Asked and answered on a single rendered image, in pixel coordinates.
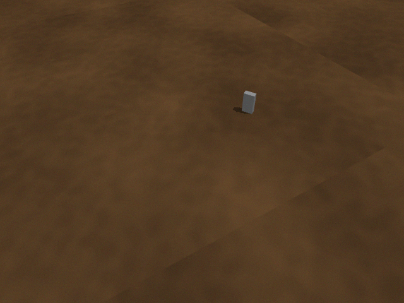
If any carton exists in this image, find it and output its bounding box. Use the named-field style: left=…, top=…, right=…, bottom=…
left=242, top=91, right=256, bottom=114

